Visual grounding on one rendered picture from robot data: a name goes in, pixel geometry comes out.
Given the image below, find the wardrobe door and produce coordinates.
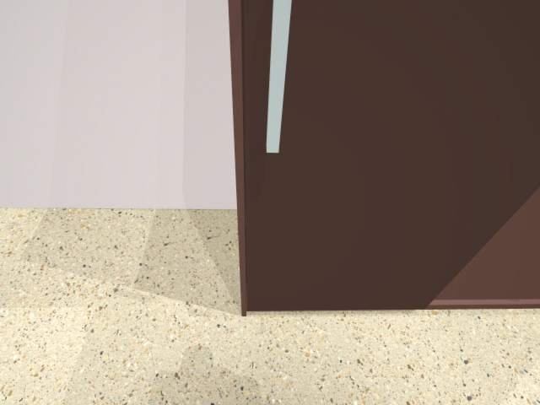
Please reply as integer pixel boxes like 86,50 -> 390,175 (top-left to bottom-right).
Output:
435,187 -> 540,300
244,0 -> 540,311

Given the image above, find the handle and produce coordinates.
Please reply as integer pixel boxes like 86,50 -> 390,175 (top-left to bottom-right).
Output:
267,0 -> 292,153

